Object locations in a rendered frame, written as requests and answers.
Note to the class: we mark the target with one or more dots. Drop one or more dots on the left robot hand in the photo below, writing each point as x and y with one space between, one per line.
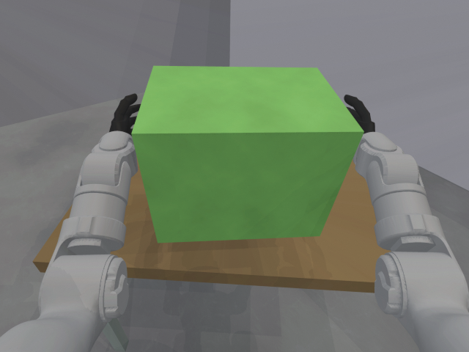
122 120

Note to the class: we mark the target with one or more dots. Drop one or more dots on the table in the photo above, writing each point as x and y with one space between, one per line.
342 258

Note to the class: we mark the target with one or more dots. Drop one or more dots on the robot right upper arm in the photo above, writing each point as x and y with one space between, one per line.
426 292

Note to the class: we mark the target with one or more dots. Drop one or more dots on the robot right forearm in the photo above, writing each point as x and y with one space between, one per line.
404 220

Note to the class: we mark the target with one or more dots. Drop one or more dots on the robot left forearm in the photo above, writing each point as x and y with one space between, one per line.
96 222

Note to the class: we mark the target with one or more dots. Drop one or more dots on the robot left upper arm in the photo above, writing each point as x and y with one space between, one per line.
81 293

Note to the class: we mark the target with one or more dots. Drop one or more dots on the right robot hand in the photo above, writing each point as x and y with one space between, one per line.
360 113

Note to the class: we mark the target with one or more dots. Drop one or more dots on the carton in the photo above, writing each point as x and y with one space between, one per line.
234 153

